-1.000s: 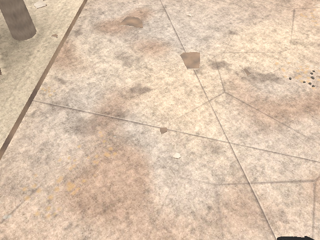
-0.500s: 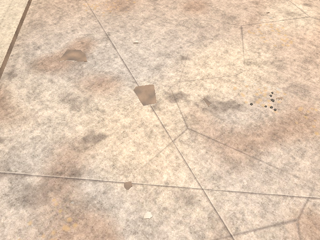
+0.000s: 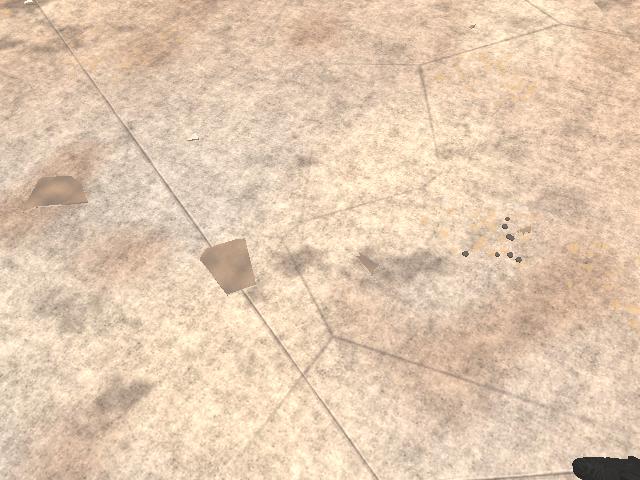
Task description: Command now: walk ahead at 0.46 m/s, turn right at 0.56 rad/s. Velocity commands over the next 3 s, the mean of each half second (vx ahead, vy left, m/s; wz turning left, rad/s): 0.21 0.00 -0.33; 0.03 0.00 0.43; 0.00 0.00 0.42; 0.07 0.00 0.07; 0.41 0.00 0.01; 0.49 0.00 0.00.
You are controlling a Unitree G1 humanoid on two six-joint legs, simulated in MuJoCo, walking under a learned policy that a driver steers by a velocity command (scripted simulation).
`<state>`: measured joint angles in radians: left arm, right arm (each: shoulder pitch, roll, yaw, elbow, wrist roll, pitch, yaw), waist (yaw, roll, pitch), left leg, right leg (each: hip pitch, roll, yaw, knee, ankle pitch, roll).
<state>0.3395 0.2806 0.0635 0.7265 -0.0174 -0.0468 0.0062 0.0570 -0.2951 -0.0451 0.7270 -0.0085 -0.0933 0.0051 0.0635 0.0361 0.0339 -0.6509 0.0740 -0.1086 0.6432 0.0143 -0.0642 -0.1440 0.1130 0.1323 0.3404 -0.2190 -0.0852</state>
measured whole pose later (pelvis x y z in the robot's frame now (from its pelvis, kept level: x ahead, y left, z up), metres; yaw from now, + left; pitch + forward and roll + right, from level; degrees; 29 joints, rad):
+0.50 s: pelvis +0.17 +0.03 -0.01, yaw -9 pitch +0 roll +1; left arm 0.17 0.26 0.04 0.65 0.02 0.04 0.03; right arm 0.18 -0.26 -0.03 0.82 0.01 -0.02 0.03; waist -0.04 -0.01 0.05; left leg -0.32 -0.02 0.01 0.50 -0.19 0.01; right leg -0.30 -0.03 0.06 0.52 -0.22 0.02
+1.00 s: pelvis +0.19 +0.04 +0.00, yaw +7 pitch +2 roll -2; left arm 0.11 0.29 0.09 0.67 0.00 0.01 0.05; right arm 0.18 -0.31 -0.07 0.70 0.01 0.03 -0.03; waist -0.02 -0.01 0.05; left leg -0.30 -0.07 -0.11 0.46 -0.18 0.06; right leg -0.47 0.02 0.08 0.90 -0.38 0.09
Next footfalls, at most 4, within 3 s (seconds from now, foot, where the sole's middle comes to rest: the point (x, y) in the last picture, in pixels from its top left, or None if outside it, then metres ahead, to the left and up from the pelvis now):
0.14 left None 0.25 0.13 -0.78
0.48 right None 0.22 -0.11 -0.78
1.18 right None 0.27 -0.09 -0.78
1.52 left None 0.16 0.15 -0.78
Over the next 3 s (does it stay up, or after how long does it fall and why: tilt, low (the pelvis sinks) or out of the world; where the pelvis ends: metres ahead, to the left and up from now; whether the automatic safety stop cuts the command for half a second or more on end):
stays up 0.68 0.18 0.00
